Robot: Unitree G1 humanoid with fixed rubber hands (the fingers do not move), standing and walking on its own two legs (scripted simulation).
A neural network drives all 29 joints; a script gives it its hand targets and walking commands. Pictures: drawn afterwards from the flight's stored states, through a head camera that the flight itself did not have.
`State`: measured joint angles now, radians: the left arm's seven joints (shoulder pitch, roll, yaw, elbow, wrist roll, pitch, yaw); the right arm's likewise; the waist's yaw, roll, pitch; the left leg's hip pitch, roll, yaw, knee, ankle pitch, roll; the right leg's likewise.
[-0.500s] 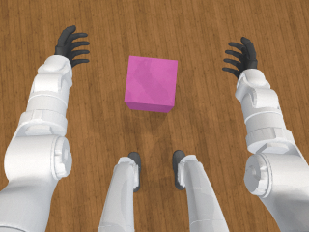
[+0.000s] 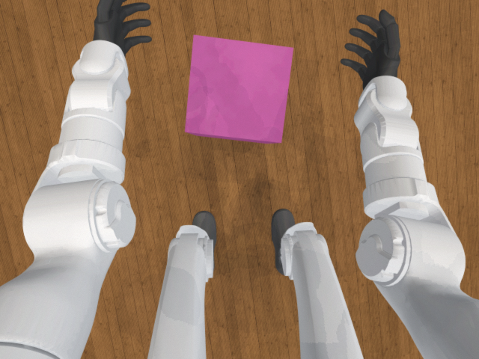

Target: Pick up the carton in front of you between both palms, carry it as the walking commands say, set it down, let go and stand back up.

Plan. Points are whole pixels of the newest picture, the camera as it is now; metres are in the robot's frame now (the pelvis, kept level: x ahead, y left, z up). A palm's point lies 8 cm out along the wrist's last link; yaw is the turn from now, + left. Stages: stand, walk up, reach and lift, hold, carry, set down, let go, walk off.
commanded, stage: reach and lift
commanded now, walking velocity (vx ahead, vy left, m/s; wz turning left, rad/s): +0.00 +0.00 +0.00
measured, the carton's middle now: (236, 99) +0.51 +0.02 -0.48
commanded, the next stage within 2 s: none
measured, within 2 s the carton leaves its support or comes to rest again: leaves its support in 1.48 s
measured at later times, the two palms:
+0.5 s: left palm (154, 85) +0.52 +0.20 -0.37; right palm (324, 102) +0.49 -0.17 -0.37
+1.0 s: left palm (164, 89) +0.52 +0.18 -0.41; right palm (315, 104) +0.49 -0.16 -0.41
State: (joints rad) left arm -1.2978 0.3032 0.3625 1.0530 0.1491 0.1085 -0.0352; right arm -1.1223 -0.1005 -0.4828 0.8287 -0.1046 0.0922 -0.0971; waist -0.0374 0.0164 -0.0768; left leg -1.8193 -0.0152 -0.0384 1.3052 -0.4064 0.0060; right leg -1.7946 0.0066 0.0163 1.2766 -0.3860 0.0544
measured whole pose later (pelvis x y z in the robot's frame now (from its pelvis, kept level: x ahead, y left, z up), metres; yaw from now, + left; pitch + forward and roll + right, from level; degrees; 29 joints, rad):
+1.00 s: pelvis -0.05 -0.01 -0.24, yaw -1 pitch +37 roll -4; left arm -1.63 0.49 -0.03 1.26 -0.21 0.07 0.04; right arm -1.50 -0.24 -0.20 1.11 0.20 0.06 -0.17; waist -0.04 -0.03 0.40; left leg -2.27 -0.02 -0.06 2.22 -0.60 -0.01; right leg -2.24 0.05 0.01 2.18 -0.60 0.07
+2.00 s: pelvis -0.07 -0.02 -0.14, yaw +2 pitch +43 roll -2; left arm -1.27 0.11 0.46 0.86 0.29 0.38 0.00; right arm -1.16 0.04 -0.60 0.68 -0.25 0.39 -0.08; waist -0.02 0.00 -0.09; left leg -2.12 -0.06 -0.07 1.82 -0.45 -0.03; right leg -2.09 0.07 0.05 1.81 -0.48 0.07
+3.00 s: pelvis +0.02 -0.02 +0.12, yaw +4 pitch +18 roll +0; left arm -0.45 -0.13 0.35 0.53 0.25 0.41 0.01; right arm -0.43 0.16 -0.37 0.50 -0.24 0.41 -0.03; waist 0.00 -0.01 -0.17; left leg -0.85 -0.03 -0.07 0.89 -0.35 -0.02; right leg -0.83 0.03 0.07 0.90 -0.37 0.02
